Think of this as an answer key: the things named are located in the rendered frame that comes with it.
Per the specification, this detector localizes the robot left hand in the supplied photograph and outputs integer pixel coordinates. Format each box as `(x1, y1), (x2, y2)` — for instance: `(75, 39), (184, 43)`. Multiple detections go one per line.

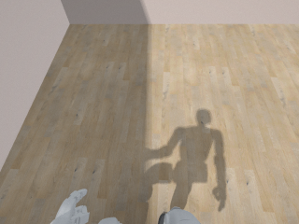
(55, 189), (90, 224)

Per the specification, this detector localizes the robot right thigh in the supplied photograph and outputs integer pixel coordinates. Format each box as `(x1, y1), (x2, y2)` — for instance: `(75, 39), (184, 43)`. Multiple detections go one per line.
(164, 209), (201, 224)

